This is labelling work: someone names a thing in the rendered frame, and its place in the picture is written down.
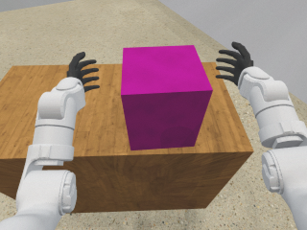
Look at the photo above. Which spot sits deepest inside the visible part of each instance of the pedestal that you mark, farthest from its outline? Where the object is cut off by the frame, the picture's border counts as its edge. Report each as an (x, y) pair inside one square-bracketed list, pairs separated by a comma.
[(109, 176)]

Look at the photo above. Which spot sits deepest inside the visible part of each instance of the robot left forearm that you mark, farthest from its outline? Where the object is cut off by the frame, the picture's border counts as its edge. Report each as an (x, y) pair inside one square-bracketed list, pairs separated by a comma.
[(54, 127)]

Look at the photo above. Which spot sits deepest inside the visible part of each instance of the robot right upper arm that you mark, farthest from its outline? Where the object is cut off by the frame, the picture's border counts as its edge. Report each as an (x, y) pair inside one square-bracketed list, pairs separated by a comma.
[(284, 171)]

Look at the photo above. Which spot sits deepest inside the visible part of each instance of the carton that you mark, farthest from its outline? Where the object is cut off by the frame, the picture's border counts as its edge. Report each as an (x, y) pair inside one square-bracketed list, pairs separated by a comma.
[(165, 93)]

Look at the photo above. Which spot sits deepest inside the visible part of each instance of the robot right forearm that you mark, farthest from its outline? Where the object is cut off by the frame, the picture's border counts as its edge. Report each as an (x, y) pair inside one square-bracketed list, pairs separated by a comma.
[(273, 109)]

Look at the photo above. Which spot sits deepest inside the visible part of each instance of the robot right hand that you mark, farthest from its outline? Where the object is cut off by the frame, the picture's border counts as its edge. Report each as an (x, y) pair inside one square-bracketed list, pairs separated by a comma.
[(242, 62)]

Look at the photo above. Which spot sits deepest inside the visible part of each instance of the robot left upper arm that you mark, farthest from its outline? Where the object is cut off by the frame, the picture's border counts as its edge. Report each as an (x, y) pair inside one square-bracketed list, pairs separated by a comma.
[(45, 196)]

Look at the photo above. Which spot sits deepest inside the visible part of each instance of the robot left hand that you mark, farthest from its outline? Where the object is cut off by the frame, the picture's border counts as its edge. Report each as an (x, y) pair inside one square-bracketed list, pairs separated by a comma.
[(75, 67)]

